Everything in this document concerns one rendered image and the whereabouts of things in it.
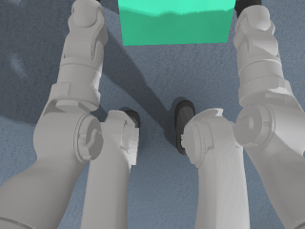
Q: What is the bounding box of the robot right foot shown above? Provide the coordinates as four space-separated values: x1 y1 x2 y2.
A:
174 100 195 156

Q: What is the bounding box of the robot right upper arm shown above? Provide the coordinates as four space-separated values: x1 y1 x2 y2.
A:
233 101 305 229

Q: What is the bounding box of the robot left upper arm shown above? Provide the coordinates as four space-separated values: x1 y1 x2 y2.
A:
0 112 104 229

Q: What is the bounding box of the right robot thigh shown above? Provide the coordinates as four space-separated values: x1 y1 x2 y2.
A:
187 116 251 229

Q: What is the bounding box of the left robot forearm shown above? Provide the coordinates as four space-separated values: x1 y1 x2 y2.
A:
33 0 109 151

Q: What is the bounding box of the carton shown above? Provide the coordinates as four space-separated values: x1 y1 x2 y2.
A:
118 0 236 46

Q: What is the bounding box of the right robot forearm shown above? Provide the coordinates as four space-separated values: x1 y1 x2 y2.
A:
233 5 304 113

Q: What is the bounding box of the robot right hand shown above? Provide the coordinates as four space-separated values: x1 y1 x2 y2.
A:
234 0 262 18

